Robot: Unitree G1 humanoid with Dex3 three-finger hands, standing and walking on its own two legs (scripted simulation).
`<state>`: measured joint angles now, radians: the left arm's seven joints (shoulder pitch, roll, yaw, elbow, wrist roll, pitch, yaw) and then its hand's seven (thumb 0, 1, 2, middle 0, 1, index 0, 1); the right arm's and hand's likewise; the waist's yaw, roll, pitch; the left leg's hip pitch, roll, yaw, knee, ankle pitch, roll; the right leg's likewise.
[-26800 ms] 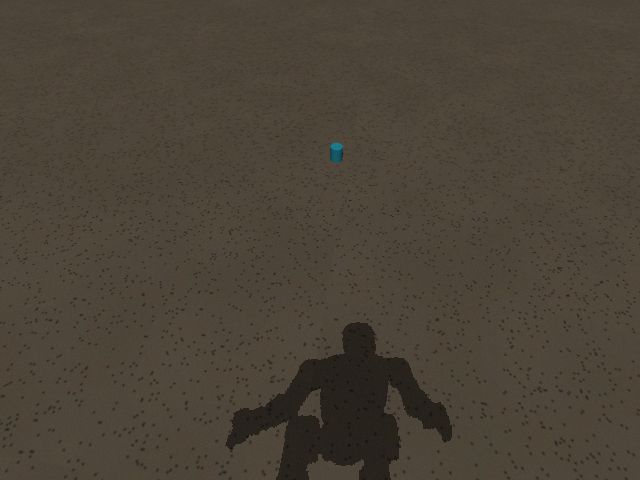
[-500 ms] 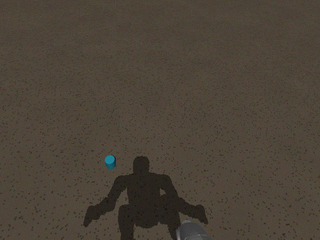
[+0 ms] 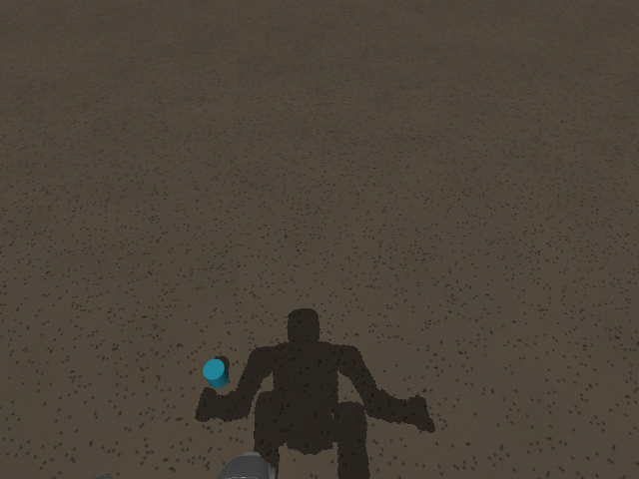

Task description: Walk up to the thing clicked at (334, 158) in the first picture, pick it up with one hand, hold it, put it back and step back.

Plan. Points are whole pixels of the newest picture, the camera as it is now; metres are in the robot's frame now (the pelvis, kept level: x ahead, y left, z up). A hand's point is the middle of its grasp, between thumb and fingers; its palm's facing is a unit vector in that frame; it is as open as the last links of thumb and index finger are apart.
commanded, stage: walk up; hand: left
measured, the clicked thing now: (216, 373) +0.51 +0.32 -0.73
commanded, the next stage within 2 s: none
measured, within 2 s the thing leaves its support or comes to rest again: neither
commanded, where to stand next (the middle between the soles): +0.14 +0.05 m, yaw +5 degrees
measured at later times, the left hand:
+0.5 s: hand out of the picture +0.11 +0.25 -0.15, palm faces -0.01 -0.92 -0.39, open 7.4 cm
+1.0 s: hand (146, 471) +0.16 +0.24 -0.14, palm faces -0.02 -0.94 -0.33, open 7.4 cm
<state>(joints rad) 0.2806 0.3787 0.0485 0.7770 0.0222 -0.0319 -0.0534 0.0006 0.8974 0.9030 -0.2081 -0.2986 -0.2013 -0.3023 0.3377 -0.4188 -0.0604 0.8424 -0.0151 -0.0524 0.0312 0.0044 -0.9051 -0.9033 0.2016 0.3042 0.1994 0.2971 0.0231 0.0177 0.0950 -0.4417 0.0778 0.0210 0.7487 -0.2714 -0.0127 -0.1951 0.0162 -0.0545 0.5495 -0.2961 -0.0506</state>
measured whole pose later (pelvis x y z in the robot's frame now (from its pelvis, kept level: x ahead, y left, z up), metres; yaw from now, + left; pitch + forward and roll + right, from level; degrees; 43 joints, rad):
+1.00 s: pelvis +0.05 -0.01 +0.01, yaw +1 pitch -3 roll -1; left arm 0.05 0.37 0.00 1.10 0.00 -0.01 -0.01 0.00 0.90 0.90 -0.21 -0.30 -0.20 -0.30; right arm 0.11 -0.36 0.00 1.14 0.00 0.01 0.03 0.01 -0.90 -0.90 0.20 0.30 0.20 0.30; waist -0.02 -0.01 0.08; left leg -0.23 0.05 0.01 0.41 -0.13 -0.02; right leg -0.10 -0.04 -0.02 0.39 -0.24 0.04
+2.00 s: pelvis +0.00 -0.04 -0.01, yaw +3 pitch -2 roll +2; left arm 0.19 0.35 0.06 0.99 0.05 0.02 0.01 0.00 0.90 0.90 -0.21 -0.30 -0.20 -0.30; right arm 0.06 -0.41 -0.08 0.96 -0.01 0.08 0.01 0.01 -0.91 -0.90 0.20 0.30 0.20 0.30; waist 0.03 0.06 0.15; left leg -0.51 -0.08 -0.13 0.99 -0.45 0.00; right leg -0.26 -0.03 -0.03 0.66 -0.37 -0.03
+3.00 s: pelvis -0.01 -0.02 -0.03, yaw +8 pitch -3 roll +1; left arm 0.05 0.35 0.04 0.75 0.04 0.05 0.01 0.00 0.90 0.90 -0.21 -0.30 -0.20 -0.30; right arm 0.24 -0.41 -0.04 0.90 -0.01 0.06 0.00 0.00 -0.90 -0.90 0.20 0.30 0.20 0.30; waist 0.00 0.02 0.17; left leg -0.25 -0.03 -0.03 0.79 -0.52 0.00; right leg -0.54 -0.06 -0.04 0.67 -0.08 -0.03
